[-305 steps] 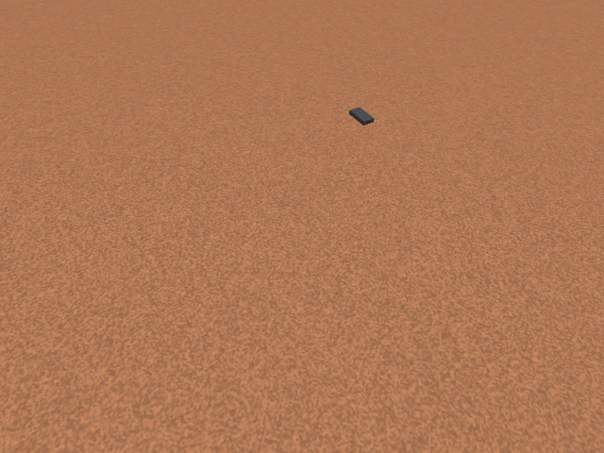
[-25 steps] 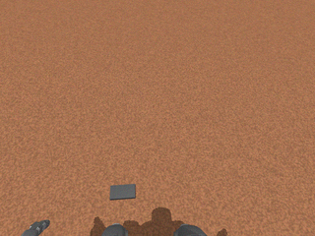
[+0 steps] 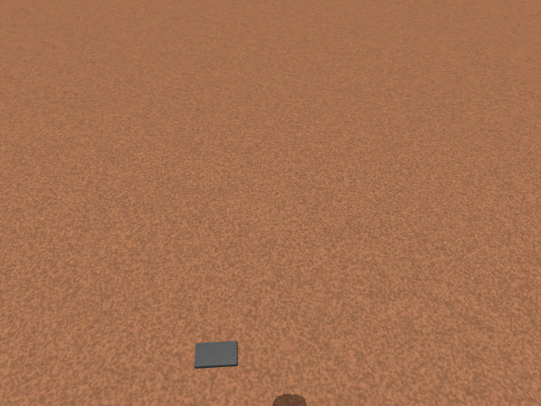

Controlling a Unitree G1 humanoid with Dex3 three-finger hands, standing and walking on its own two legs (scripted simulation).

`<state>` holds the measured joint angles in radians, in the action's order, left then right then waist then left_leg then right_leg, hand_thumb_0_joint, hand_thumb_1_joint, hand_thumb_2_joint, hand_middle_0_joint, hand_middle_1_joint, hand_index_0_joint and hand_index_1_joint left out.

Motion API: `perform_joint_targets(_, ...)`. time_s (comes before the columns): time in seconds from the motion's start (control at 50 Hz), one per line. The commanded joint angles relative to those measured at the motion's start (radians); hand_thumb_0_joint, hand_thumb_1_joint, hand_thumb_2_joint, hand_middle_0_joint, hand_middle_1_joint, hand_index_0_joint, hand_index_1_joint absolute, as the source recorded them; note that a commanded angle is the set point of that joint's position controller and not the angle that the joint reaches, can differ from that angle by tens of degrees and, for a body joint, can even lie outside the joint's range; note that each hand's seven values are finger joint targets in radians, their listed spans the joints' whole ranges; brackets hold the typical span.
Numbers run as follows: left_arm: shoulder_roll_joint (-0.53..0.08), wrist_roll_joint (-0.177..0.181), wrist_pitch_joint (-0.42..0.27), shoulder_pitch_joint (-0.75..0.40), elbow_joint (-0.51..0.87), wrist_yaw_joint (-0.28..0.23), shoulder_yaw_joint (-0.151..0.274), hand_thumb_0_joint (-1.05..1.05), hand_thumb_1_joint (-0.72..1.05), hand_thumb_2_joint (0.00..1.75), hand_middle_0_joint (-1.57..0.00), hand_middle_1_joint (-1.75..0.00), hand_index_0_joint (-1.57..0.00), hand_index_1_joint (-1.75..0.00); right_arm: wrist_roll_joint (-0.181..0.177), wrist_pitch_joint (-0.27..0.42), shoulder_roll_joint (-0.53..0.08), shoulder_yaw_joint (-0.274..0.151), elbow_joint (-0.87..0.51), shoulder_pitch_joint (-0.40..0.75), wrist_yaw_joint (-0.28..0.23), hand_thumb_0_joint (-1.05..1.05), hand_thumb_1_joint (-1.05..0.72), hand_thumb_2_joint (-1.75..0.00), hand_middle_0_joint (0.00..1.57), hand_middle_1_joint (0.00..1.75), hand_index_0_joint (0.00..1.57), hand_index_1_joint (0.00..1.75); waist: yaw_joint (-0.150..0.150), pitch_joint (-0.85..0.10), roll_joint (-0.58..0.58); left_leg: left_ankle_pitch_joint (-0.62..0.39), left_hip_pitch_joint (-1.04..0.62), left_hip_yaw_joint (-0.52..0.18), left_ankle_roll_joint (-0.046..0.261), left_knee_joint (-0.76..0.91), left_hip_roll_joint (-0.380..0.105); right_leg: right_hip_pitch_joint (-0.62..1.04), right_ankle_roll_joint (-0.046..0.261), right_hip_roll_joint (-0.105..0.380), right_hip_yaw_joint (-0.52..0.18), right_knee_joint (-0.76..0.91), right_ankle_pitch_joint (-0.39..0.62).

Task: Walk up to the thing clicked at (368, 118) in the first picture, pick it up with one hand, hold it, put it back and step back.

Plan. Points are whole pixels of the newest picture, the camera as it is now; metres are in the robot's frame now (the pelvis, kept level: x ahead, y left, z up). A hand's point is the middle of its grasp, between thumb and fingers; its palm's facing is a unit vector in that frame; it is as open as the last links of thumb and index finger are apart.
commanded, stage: walk up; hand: left
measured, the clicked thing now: (216, 354) +0.41 +0.18 -0.76
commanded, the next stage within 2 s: stand in 1.26 s
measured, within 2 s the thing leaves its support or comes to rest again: neither
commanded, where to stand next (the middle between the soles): +0.08 -0.01 m, yaw +0 degrees
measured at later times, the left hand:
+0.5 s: hand out of the picture +0.09 +0.27 -0.15, palm faces +0.00 -0.95 -0.31, open 7.4 cm
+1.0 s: hand out of the picture +0.10 +0.27 -0.14, palm faces +0.00 -0.95 -0.31, open 7.4 cm
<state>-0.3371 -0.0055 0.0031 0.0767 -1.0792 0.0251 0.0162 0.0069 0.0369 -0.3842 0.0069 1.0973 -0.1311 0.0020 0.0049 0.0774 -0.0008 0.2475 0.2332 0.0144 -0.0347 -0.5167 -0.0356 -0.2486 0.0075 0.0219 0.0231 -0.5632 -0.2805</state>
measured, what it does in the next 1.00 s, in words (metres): stands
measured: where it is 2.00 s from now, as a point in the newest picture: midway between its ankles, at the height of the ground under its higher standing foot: outside the picture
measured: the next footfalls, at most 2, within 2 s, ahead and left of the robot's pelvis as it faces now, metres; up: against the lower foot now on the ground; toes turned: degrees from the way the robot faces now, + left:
none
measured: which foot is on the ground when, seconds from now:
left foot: down 0.00-1.00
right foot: down 0.00-1.00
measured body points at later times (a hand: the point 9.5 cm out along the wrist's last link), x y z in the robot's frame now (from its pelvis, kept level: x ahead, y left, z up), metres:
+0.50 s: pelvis +0.01 +0.02 +0.01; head +0.02 +0.03 +0.46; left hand +0.09 +0.32 -0.12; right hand +0.11 -0.28 -0.11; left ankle +0.02 +0.15 -0.73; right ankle +0.02 -0.11 -0.73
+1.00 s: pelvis +0.02 +0.02 +0.01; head +0.03 +0.02 +0.46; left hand +0.10 +0.32 -0.12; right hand +0.11 -0.28 -0.11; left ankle +0.02 +0.15 -0.73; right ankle +0.02 -0.11 -0.73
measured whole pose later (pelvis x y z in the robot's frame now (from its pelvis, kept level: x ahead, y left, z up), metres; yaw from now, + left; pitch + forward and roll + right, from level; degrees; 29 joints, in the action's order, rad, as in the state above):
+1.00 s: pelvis +0.02 +0.02 +0.01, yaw +0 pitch -2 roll +0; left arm -0.34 -0.01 0.00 0.07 -1.15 0.02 0.02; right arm 0.01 0.03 -0.34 0.00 1.14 -0.07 0.00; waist 0.00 0.04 0.01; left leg 0.18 0.12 0.02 -0.01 -0.33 -0.02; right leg -0.11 -0.02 0.03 0.03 -0.33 -0.19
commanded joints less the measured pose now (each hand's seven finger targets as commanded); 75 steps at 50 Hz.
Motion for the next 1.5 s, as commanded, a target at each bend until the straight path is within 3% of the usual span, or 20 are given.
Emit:
perform_joint_targets(0.0,-0.225,0.008,-0.028,-0.105,0.054,-0.018,0.048,0.00,0.90,0.90,-0.20,-0.30,-0.20,-0.30,0.002,0.023,-0.198,-0.037,-0.042,0.051,-0.016,0.00,-0.90,-0.90,0.20,0.30,0.20,0.30,-0.001,-0.139,0.043,-0.152,-0.063,-0.073,0.063,0.106,-0.075,0.062,0.031,0.110,-0.128,0.190,0.125)
perform_joint_targets(0.08,-0.218,0.014,-0.024,-0.099,0.032,-0.017,0.048,0.00,0.90,0.90,-0.20,-0.30,-0.20,-0.30,0.000,0.025,-0.198,-0.034,-0.027,0.065,-0.020,0.00,-0.90,-0.90,0.20,0.30,0.20,0.30,-0.009,-0.145,0.001,-0.219,-0.076,-0.075,0.058,0.143,-0.090,0.105,0.028,0.104,-0.107,0.189,0.184)
perform_joint_targets(0.14,-0.218,0.012,-0.019,-0.091,0.015,-0.016,0.045,0.00,0.90,0.90,-0.20,-0.30,-0.20,-0.30,0.000,0.023,-0.196,-0.034,-0.027,0.093,-0.019,0.00,-0.90,-0.90,0.20,0.30,0.20,0.30,-0.013,-0.126,-0.015,-0.198,-0.077,-0.078,0.057,0.161,-0.093,0.108,0.023,0.103,-0.099,0.215,0.174)
perform_joint_targets(0.28,-0.212,0.006,-0.014,-0.087,-0.007,-0.011,0.039,0.00,0.90,0.90,-0.20,-0.30,-0.20,-0.30,0.004,0.019,-0.194,-0.040,-0.018,0.115,-0.018,0.00,-0.90,-0.90,0.20,0.30,0.20,0.30,-0.011,-0.076,-0.033,-0.045,-0.036,-0.104,0.052,0.241,-0.098,0.105,0.013,0.093,-0.096,0.253,0.085)
perform_joint_targets(0.42,-0.210,0.002,-0.021,-0.078,-0.016,-0.011,0.041,0.00,0.90,0.90,-0.20,-0.30,-0.20,-0.30,0.004,0.024,-0.182,-0.044,-0.019,0.113,-0.015,0.00,-0.90,-0.90,0.20,0.30,0.20,0.30,-0.009,-0.126,-0.019,-0.153,-0.079,-0.097,0.047,0.240,-0.099,0.149,0.005,0.107,-0.092,0.257,0.176)
perform_joint_targets(0.6,-0.209,0.000,-0.023,-0.064,-0.022,-0.017,0.039,0.00,0.90,0.90,-0.20,-0.30,-0.20,-0.30,0.003,0.018,-0.179,-0.051,-0.019,0.111,-0.014,0.00,-0.90,-0.90,0.20,0.30,0.20,0.30,-0.003,-0.135,-0.007,-0.218,-0.118,-0.088,0.047,0.232,-0.098,0.152,-0.001,0.110,-0.083,0.271,0.210)
perform_joint_targets(0.94,-0.209,-0.002,-0.021,-0.049,-0.018,-0.023,0.042,0.00,0.90,0.90,-0.20,-0.30,-0.20,-0.30,0.003,0.011,-0.172,-0.052,-0.019,0.104,-0.015,0.00,-0.90,-0.90,0.20,0.30,0.20,0.30,-0.004,-0.124,-0.005,-0.248,-0.123,-0.080,0.043,0.236,-0.094,0.166,-0.001,0.110,-0.078,0.276,0.247)
perform_joint_targets(1.16,-0.208,-0.005,-0.020,-0.051,-0.006,-0.022,0.045,0.00,0.90,0.90,-0.20,-0.30,-0.20,-0.30,0.005,0.010,-0.173,-0.051,-0.025,0.097,-0.014,0.00,-0.90,-0.90,0.20,0.30,0.20,0.30,-0.005,-0.120,-0.004,-0.208,-0.115,-0.081,0.044,0.247,-0.092,0.172,0.001,0.110,-0.079,0.282,0.231)
perform_joint_targets(1.28,-0.213,0.000,-0.032,-0.055,-0.003,-0.028,0.036,0.00,0.90,0.90,-0.20,-0.30,-0.20,-0.30,0.005,0.003,-0.172,-0.050,-0.016,0.109,-0.013,0.00,-0.90,-0.90,0.20,0.30,0.20,0.30,-0.004,-0.114,-0.010,-0.265,-0.133,-0.083,0.040,0.247,-0.103,0.164,0.005,0.124,-0.084,0.289,0.262)
perform_joint_targets(1.48,-0.216,-0.001,-0.036,-0.035,-0.010,-0.032,0.026,0.00,0.90,0.90,-0.20,-0.30,-0.20,-0.30,0.003,-0.005,-0.168,-0.047,-0.005,0.101,-0.005,0.00,-0.90,-0.90,0.20,0.30,0.20,0.30,-0.001,-0.115,0.016,-0.216,-0.143,-0.090,0.038,0.258,-0.101,0.153,0.003,0.119,-0.074,0.302,0.219)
